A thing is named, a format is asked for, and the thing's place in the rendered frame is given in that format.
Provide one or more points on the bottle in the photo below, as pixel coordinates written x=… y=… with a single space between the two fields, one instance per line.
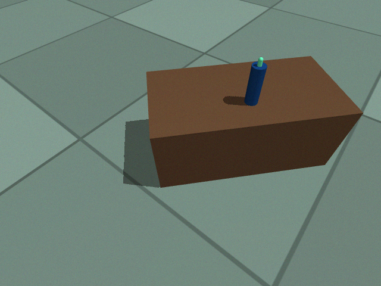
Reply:
x=256 y=78

